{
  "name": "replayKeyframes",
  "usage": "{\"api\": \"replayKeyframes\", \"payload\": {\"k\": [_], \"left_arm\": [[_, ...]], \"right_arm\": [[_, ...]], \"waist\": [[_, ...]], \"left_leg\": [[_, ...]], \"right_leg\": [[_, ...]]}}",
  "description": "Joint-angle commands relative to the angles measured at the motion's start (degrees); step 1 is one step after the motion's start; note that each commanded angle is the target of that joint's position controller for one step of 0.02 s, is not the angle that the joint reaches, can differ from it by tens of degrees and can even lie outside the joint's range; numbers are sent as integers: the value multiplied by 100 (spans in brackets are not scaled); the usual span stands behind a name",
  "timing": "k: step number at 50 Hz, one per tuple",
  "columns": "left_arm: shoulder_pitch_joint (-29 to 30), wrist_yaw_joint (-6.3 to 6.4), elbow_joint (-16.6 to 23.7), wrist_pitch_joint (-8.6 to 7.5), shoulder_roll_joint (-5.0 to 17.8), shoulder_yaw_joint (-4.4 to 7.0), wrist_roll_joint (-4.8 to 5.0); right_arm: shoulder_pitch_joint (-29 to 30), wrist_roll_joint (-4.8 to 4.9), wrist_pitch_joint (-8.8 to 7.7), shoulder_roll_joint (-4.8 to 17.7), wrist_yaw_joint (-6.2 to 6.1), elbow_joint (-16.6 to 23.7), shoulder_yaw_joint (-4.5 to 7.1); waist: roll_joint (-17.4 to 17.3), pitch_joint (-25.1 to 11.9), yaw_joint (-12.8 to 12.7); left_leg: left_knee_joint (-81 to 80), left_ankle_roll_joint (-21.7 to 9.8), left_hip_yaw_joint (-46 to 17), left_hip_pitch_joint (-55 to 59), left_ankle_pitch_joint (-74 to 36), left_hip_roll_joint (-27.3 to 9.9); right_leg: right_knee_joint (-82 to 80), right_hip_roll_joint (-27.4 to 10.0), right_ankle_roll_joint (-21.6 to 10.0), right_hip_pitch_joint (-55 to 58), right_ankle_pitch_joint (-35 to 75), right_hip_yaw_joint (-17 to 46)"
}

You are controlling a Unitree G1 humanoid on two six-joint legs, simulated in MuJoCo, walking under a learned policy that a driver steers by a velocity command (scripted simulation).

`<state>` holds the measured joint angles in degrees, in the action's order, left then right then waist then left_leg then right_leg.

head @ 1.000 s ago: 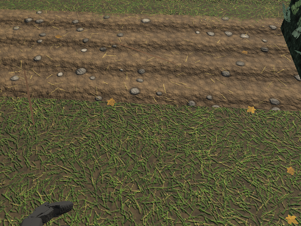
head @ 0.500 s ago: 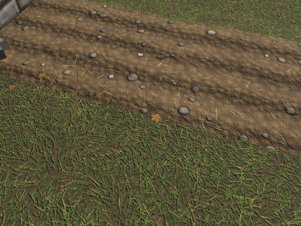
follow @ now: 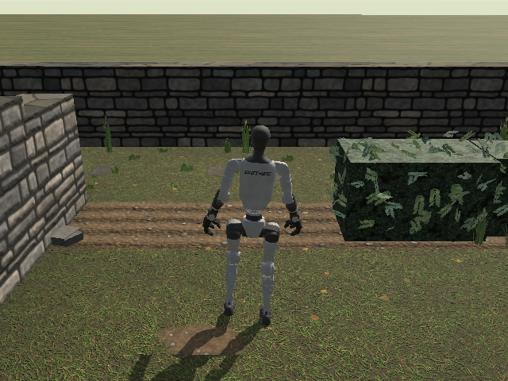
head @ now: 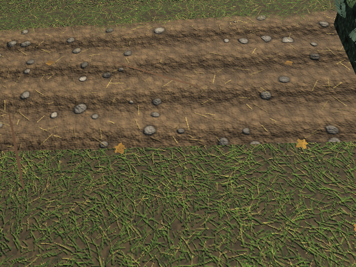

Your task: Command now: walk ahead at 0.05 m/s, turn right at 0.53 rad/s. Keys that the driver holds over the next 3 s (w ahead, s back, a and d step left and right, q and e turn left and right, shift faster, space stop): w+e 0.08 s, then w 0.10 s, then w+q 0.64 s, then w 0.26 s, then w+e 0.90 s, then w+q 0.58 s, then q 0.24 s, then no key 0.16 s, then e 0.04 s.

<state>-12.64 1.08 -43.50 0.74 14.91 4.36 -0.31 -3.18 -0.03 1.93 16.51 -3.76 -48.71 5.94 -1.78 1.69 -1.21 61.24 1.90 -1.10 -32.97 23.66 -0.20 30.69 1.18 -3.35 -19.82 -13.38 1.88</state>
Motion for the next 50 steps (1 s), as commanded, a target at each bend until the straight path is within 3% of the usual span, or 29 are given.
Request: {"api": "replayKeyframes", "payload": {"k": [1, 4, 10, 16, 19, 22, 23, 24, 25, 26, 27, 29, 31, 33, 37, 41, 43, 44, 45, 46, 47, 48, 49, 50], "left_arm": [[226, 103, 476, -106, 857, 182, 105], [-119, 144, 391, -163, 916, 203, 154], [-303, 110, 197, -304, 958, 195, 89], [-412, -11, 50, -393, 1079, 200, 61], [-380, -45, 9, -395, 1086, 204, 82], [-194, -81, 28, -390, 980, 169, 120], [-45, -80, 80, -421, 843, 113, 81], [231, -79, 256, -482, 513, 1, 15], [296, -84, 573, -653, 497, -14, 13], [409, -89, 533, -772, 892, 62, 134], [476, -128, 520, -839, 964, 78, 195], [663, -132, 532, -877, 872, 81, 45], [757, -146, 608, -845, 738, 79, -14], [980, -146, 709, -799, 588, 40, -18], [1776, -220, 977, -800, 312, -74, 45], [2072, -273, 1150, -828, 526, -24, 118], [1837, -282, 1098, -852, 646, 9, 109], [1495, -265, 1015, -868, 757, 59, 90], [835, -230, 845, -876, 911, 145, 67], [-143, -187, 693, -872, 1105, 202, -23], [-957, -174, 499, -818, 1543, 325, -109], [-1079, -246, 320, -790, 1167, 237, 27], [-663, -219, 377, -764, 818, 139, 103], [-259, -202, 419, -727, 702, 88, 82]], "right_arm": [[141, 0, -109, 458, 3, 340, 127], [353, 48, -240, 446, 113, 404, 114], [466, 58, -539, 359, 332, 284, 17], [576, 172, -697, 461, 479, 305, -84], [475, 198, -740, 468, 553, 293, -139], [-209, 172, -725, 474, 585, 12, -144], [-818, 205, -713, 620, 551, -177, -79], [-1617, 193, -715, 1060, 490, -345, 36], [-2059, 196, -709, 1641, 512, -397, 192], [-1940, 182, -752, 1215, 534, -316, 72], [-1720, 138, -774, 930, 528, -190, -1], [-1444, 131, -740, 729, 512, -33, -72], [-1408, 129, -686, 618, 441, 10, -126], [-1444, 138, -646, 767, 362, 50, -89], [-1819, 158, -584, 801, 272, 25, -60], [-2149, 214, -541, 759, 233, -9, -51], [-2131, 161, -509, 809, 198, 4, -12], [-2087, 137, -486, 808, 196, 31, -1], [-2025, 96, -465, 754, 218, 82, -22], [-1846, 11, -461, 643, 249, 258, -84], [-2623, 77, -530, 104, 283, 288, -240], [-2908, 164, -584, 209, 319, 181, -275], [-2283, 252, -606, 713, 332, 277, -143], [-1691, 229, -622, 778, 331, 443, -139]], "waist": [[799, -826, 135], [971, -639, -20], [1008, -421, -205], [901, -103, -368], [828, -84, -288], [645, -280, 123], [529, -487, 408], [-387, -777, 703], [-1754, -824, 698], [-1010, -567, 742], [-687, -350, 669], [-178, -110, 518], [-267, -92, 336], [-276, -38, 316], [-353, 98, 558], [-419, 128, 576], [-515, 49, 430], [-548, -156, 252], [-517, -617, -78], [-360, -1437, -539], [1086, -2474, -451], [1849, -2672, -364], [1151, -1549, -408], [555, -851, -333]], "left_leg": [[286, 4, -351, -580, -647, -60], [-743, 35, -378, -801, -1054, -45], [-2346, 50, -198, -123, -1351, -129], [-2819, -324, 15, 126, -1046, -235], [-3064, -550, 155, 463, -987, -214], [-3441, -749, 391, 1760, -1189, 2], [-3480, -891, 157, 2576, -1093, -65], [-4039, -1298, -1231, 3529, -790, -966], [-4729, -2160, -3577, 4755, -147, -1898], [-4843, -2179, -3795, 4865, 292, -1987], [-4825, -1998, -3322, 4704, 80, -1770], [-4917, -1812, -2621, 4120, -921, -1447], [-5000, -1692, -2131, 3598, -1887, -1169], [-5046, -1610, -1728, 3204, -2619, -938], [-4968, -1329, -1330, 2355, -2890, -563], [-4674, -1235, -1826, 2681, -2616, -804], [-4363, -1167, -1887, 3076, -3155, -998], [-3965, -1101, -1811, 3193, -4055, -953], [-3222, -973, -1613, 3145, -4823, -715], [-1936, -836, -1497, 2400, -4366, -464], [303, -399, -956, 385, -2036, 384], [1186, -373, -1078, -451, 890, 484], [1541, -395, -1067, -897, 586, 146], [1391, -411, -817, -857, 118, -99]], "right_leg": [[-1343, -1218, -730, 1142, 693, 1743], [-1799, -1206, -795, 1483, -1153, 2185], [-2010, -1253, -874, 1519, -944, 2039], [-2067, -1468, -923, 1511, -1212, 1955], [-1962, -1480, -864, 1488, -1008, 1707], [-1387, -1205, -656, 928, -365, 1120], [-769, -999, -493, 526, 247, 807], [1019, -411, -120, -286, 518, 58], [2547, 316, 260, -2358, -1283, -321], [3258, 5, 214, -3122, -1641, 187], [3387, -221, 152, -3295, -1133, 297], [2932, -445, 233, -3049, -442, 218], [2321, -475, 371, -2533, -83, 135], [1689, -343, 530, -2264, 385, -37], [151, 16, 567, -1220, 1655, -184], [-410, 58, 461, -870, 1810, 82], [-448, -18, 311, -689, 1507, 89], [-490, 50, 174, -231, 1295, -21], [-566, 56, -33, 689, 1347, -141], [-182, -552, -405, 2301, 1368, 389], [-300, -1923, -1343, 4606, 532, 2709], [-1075, -2465, -1577, 4733, -358, 4276], [-1261, -2244, -1322, 3854, -866, 3682], [-1417, -1993, -1143, 2912, -573, 2914]]}}
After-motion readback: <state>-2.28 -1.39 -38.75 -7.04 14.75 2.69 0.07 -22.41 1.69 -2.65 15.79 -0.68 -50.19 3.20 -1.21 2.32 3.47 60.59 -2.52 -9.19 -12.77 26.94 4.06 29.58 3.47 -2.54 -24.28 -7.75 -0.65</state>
